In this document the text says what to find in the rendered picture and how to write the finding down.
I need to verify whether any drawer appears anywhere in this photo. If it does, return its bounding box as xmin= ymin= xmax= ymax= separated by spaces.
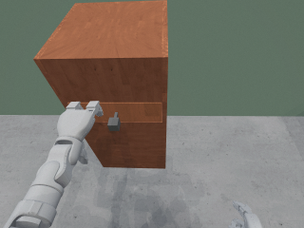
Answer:
xmin=68 ymin=103 xmax=162 ymax=123

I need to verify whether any robot left forearm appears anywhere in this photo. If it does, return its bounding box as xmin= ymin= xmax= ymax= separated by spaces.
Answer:
xmin=3 ymin=136 xmax=83 ymax=228

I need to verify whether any robot right hand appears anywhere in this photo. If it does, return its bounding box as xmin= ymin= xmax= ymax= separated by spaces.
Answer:
xmin=228 ymin=200 xmax=263 ymax=228

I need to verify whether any handle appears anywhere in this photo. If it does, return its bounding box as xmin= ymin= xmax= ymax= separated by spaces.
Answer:
xmin=107 ymin=112 xmax=121 ymax=131

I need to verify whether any cabinet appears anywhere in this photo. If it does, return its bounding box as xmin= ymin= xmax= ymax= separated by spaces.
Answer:
xmin=33 ymin=0 xmax=168 ymax=169

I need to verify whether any robot left hand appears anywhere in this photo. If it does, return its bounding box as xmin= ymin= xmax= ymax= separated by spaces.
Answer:
xmin=57 ymin=101 xmax=104 ymax=164

